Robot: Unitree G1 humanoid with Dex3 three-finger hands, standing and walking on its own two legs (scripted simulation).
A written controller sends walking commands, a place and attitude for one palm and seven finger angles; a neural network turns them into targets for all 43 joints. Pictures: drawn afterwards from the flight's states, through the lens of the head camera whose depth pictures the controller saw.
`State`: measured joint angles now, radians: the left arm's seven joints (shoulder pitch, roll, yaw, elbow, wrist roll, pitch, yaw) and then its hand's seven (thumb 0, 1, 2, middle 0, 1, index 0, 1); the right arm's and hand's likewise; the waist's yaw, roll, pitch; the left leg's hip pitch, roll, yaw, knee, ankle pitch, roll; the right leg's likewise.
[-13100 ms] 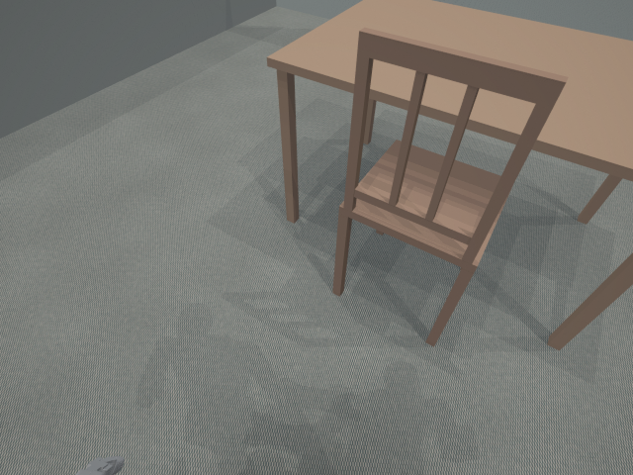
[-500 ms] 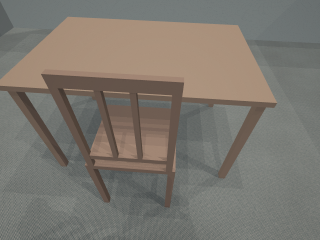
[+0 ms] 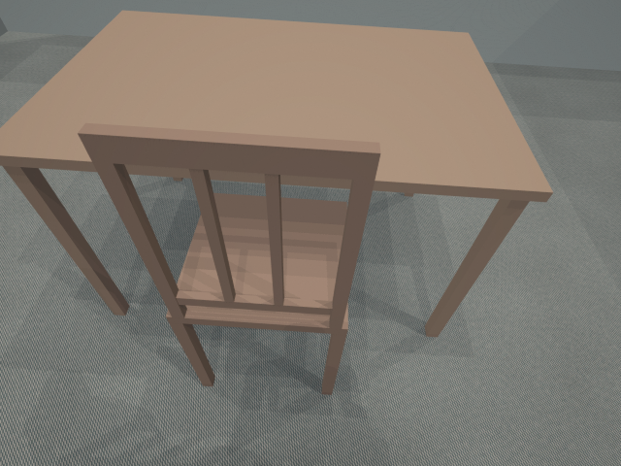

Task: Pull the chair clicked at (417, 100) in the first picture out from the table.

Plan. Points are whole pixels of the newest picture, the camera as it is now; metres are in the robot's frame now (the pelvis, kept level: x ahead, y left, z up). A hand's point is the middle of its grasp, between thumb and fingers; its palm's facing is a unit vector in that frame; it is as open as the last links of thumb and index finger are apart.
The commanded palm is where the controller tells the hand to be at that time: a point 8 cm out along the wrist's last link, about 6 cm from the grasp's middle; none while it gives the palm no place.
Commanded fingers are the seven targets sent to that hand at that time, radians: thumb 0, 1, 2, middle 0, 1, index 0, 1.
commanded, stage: come to a stop and stand still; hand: left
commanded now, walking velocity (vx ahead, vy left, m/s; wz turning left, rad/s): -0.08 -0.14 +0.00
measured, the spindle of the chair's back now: (217, 244) +0.46 +0.20 -0.04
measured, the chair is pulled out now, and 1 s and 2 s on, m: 0.00 0.00 0.00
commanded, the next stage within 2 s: look again from close up in 0.80 s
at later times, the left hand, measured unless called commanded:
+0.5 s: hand out of the picture +0.01 +0.20 -0.18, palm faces -0.01 -0.98 -0.19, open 7.4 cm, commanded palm none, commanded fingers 0.00 0.90 0.90 -0.20 -0.30 -0.20 -0.30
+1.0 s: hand out of the picture -0.02 +0.18 -0.17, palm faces +0.01 -0.99 -0.16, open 7.4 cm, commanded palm none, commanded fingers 0.00 0.90 0.90 -0.20 -0.30 -0.20 -0.30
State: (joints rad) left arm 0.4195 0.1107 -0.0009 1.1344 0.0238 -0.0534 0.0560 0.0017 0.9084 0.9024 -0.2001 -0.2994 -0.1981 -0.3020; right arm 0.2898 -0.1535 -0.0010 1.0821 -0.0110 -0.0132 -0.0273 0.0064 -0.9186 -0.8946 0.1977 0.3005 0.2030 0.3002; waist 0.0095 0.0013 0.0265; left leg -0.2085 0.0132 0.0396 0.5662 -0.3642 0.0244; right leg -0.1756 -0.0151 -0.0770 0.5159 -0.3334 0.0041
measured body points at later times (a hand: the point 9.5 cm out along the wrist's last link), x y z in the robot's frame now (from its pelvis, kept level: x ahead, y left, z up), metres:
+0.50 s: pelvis -0.02 +0.02 +0.00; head -0.02 +0.03 +0.45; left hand +0.01 +0.25 -0.16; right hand -0.02 -0.21 -0.15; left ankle -0.04 +0.10 -0.73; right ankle -0.04 -0.10 -0.73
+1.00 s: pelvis +0.00 +0.03 +0.01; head +0.00 +0.03 +0.46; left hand -0.02 +0.23 -0.16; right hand -0.02 -0.19 -0.15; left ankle -0.04 +0.10 -0.73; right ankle -0.04 -0.10 -0.73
